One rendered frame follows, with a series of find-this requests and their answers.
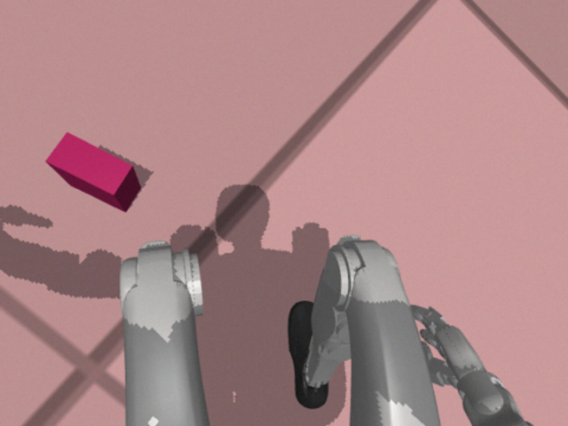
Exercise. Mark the right robot arm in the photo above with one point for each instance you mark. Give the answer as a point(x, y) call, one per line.
point(487, 403)

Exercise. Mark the carton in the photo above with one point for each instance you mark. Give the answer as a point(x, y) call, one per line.
point(95, 172)

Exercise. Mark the right robot foot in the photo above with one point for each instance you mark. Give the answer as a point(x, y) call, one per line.
point(299, 338)

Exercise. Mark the right robot hand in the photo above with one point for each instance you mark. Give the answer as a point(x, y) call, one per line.
point(451, 344)

